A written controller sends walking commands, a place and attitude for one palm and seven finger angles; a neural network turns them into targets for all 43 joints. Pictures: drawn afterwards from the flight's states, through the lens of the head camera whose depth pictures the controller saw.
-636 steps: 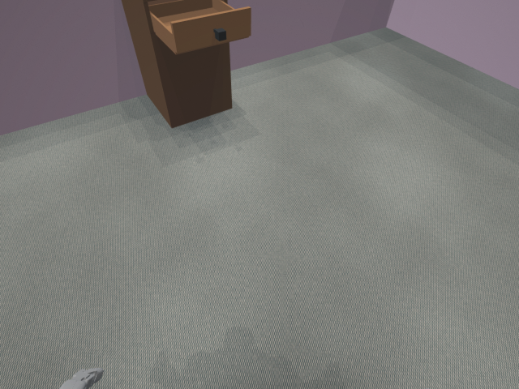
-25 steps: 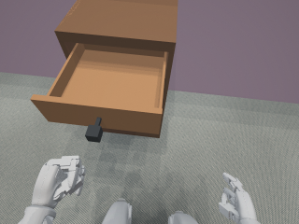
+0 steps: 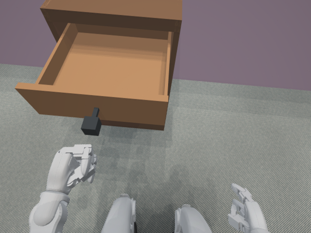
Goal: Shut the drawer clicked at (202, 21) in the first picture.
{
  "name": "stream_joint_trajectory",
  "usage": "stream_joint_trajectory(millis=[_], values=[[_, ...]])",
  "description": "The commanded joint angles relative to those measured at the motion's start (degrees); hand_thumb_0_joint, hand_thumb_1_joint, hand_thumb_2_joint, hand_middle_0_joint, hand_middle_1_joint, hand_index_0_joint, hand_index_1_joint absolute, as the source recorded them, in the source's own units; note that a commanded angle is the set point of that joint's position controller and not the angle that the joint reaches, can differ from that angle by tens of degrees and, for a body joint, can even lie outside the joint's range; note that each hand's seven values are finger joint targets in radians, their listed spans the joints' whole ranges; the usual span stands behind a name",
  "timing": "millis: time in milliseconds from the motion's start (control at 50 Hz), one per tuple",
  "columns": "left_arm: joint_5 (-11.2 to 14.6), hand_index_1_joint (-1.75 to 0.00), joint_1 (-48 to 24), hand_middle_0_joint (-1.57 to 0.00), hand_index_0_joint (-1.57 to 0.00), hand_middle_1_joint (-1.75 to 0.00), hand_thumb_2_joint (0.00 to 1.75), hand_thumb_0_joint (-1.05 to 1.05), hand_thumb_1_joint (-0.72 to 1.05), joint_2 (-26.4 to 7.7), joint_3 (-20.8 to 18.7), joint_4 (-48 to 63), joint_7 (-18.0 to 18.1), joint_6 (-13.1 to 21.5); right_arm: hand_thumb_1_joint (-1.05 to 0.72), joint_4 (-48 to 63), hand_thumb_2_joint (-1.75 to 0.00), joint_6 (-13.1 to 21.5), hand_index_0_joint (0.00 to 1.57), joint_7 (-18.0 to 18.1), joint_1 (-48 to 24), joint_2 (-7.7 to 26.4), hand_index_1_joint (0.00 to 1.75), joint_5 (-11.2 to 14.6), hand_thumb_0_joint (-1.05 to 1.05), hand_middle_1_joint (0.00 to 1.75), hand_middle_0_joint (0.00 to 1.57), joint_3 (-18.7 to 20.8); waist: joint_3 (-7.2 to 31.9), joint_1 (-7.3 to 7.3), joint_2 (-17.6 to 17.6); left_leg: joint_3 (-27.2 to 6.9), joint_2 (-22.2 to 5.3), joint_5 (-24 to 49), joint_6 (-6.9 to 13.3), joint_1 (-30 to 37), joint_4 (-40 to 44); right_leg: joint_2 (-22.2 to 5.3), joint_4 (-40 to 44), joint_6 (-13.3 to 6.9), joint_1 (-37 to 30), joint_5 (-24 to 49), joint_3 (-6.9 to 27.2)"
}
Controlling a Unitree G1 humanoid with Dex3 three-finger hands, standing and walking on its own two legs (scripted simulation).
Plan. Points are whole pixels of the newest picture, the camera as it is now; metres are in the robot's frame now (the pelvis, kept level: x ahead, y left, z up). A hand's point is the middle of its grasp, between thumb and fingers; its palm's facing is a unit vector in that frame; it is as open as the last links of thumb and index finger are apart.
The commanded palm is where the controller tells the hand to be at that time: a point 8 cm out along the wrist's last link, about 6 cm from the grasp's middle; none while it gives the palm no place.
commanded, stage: bring the fist close to the handle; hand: left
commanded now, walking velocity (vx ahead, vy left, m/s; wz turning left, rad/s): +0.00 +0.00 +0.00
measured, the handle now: (93, 120) +0.40 +0.19 +0.01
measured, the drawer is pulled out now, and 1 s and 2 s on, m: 0.28 0.28 0.18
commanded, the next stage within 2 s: push the drawer shut in 0.62 s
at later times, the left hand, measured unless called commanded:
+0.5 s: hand (94, 162) +0.28 +0.16 +0.01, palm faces -0.05 -1.00 -0.06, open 3.3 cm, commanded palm +0.27 +0.21 +0.01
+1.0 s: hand (98, 151) +0.31 +0.16 +0.01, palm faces -0.09 -0.99 -0.05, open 3.3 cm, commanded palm +0.30 +0.21 +0.01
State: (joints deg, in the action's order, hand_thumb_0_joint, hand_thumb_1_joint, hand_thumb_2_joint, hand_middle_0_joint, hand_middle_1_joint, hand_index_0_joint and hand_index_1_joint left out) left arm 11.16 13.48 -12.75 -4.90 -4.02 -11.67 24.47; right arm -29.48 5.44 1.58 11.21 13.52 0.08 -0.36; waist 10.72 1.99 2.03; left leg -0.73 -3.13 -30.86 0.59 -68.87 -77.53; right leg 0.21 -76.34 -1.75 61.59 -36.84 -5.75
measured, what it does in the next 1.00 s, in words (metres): stands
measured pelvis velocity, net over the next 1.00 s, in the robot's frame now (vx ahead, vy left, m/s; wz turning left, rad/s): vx -0.01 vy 0.00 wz -0.01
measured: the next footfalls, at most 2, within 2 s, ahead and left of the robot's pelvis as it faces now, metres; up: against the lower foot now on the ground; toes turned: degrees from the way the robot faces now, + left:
none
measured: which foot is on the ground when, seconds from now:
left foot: down 0.00-1.00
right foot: down 0.00-1.00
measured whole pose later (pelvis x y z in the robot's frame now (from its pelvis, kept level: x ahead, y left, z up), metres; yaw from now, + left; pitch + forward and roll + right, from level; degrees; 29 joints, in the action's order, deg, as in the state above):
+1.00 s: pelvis -0.01 +0.00 -0.02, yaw -1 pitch +25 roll -4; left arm 10.4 0.2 -14.0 -6.3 -12.9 -10.6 24.1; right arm -30.5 1.4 1.2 9.9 14.1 0.2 -0.9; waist 11.4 2.4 1.9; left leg -1.3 -3.4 -31.6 0.6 -75.0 -81.7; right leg 0.5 -80.4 -1.9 67.5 -37.7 -6.1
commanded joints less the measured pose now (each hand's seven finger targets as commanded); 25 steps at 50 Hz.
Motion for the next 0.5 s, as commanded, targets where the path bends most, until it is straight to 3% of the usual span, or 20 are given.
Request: stream_joint_trajectory(millis=[0,60,140,240,300,340,420,480], values=[[0.24,-1.6,-8.16,-1.4,-1.4,-1.6,0.9,0.0,0.9,-5.4,-3.06,8.39,1.45,3.46,-0.9,7.97,-0.9,2.22,0.2,0.24,-0.99,8.36,0.3,0.22,0.0,0.3,0.2,3.4,16.05,0.68,-0.01,-2.3,1.82,10.27,1.32,15.71,8.43,1.09,10.83,0.17,-2.15,11.89,3.16],[-0.39,-1.6,-12.75,-1.4,-1.4,-1.6,0.9,0.0,0.9,-6.04,-3.17,6.85,2.13,3.87,-0.9,7.52,-0.9,1.73,0.2,0.2,-0.65,8.7,0.3,0.1,0.0,0.3,0.2,3.27,16.91,0.9,0.71,-2.56,1.85,9.21,1.37,14.93,7.72,1.19,9.76,-0.04,-0.54,10.64,3.14],[-0.09,-1.6,-13.36,-1.4,-1.4,-1.6,0.9,0.0,0.9,-6.0,-3.6,6.56,2.05,4.46,-0.9,7.67,-0.9,1.15,0.2,-0.18,-0.66,8.73,0.3,0.08,0.0,0.3,0.2,3.44,20.87,-0.19,1.52,-2.45,1.92,11.4,1.12,16.35,7.16,1.02,8.93,-0.2,-1.25,12.58,3.38],[0.01,-1.6,-12.77,-1.4,-1.4,-1.6,0.9,0.0,0.9,-5.59,-2.83,7.09,2.04,4.3,-0.9,7.92,-0.9,0.03,0.2,-0.84,-0.58,8.83,0.3,0.19,0.0,0.3,0.2,3.55,22.39,-0.35,2.69,-2.69,1.76,13.18,0.93,17.89,7.14,0.98,8.24,-0.19,-0.52,14.08,3.09],[0.06,-1.6,-10.25,-1.4,-1.4,-1.6,0.9,0.0,0.9,-7.08,-4.58,7.34,2.34,3.69,-0.9,8.42,-0.9,-0.85,0.2,-0.88,-0.34,8.81,0.3,0.38,0.0,0.3,0.2,3.6,22.51,-0.77,0.71,-2.25,1.86,14.35,1.11,16.86,7.26,1.16,8.45,-0.14,-3.12,16.05,3.42],[0.16,-1.6,-10.54,-1.4,-1.4,-1.6,0.9,0.0,0.9,-6.24,-3.94,7.09,2.47,3.36,-0.9,8.44,-0.9,-1.27,0.2,-0.84,-0.44,8.64,0.3,0.5,0.0,0.3,0.2,3.58,20.97,0.06,-0.93,-1.9,1.92,13.14,1.34,15.29,6.94,1.19,9.09,0.19,-3.46,15.69,3.71],[0.4,-1.6,-9.57,-1.4,-1.4,-1.6,0.9,0.0,0.9,-5.8,-3.91,7.0,2.38,4.2,-0.9,7.97,-0.9,-1.43,0.2,-0.72,-0.27,8.41,0.3,0.52,0.0,0.3,0.2,3.53,19.86,0.12,-0.46,-1.82,1.99,13.41,1.28,15.07,6.52,1.3,8.92,0.05,-2.92,16.01,3.65],[0.21,-1.6,-10.39,-1.4,-1.4,-1.6,0.9,0.0,0.9,-4.35,-1.77,6.89,1.76,4.98,-0.9,7.76,-0.9,-1.25,0.2,-0.59,-0.18,8.42,0.3,0.47,0.0,0.3,0.2,3.58,19.03,1.08,-0.49,-2.14,1.89,13.46,1.4,15.35,6.1,1.33,8.65,0.09,-1.29,15.91,3.35]])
